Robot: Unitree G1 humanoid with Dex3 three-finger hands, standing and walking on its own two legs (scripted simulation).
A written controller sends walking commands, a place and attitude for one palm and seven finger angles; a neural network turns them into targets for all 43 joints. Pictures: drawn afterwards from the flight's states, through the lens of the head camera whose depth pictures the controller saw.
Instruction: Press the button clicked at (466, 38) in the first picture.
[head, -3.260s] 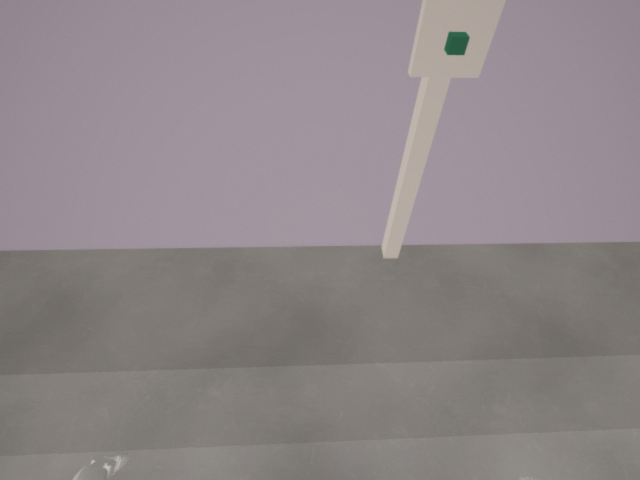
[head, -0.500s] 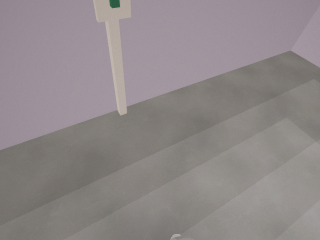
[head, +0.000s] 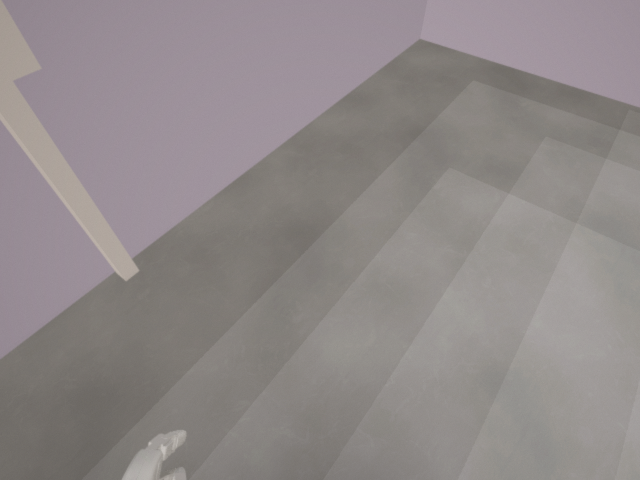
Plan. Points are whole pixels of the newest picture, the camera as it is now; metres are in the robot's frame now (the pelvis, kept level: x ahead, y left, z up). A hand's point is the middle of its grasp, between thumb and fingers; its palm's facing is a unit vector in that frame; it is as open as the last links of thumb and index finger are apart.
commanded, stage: walk to a spot facing it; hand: left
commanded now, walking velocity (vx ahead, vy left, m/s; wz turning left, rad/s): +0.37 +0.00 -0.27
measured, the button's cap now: out of the picture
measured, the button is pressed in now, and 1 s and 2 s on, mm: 0 0 0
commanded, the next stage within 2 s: turn to face it in 0.96 s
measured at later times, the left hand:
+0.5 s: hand (169, 419) +0.23 +0.24 -0.17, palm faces -0.10 -0.99 -0.14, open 7.4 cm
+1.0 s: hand (286, 235) +0.60 +0.08 -0.17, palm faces -0.37 -0.91 -0.16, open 7.4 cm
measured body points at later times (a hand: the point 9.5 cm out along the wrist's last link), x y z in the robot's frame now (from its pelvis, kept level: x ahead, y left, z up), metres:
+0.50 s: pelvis +0.21 +0.06 +0.01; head +0.23 +0.09 +0.46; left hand +0.24 +0.30 -0.16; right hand +0.23 -0.19 -0.12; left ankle +0.25 +0.12 -0.73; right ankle +0.12 -0.08 -0.62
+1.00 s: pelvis +0.42 -0.03 -0.01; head +0.46 -0.05 +0.43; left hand +0.62 +0.13 -0.16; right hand +0.23 -0.16 -0.16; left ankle +0.28 +0.12 -0.66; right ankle +0.48 -0.13 -0.73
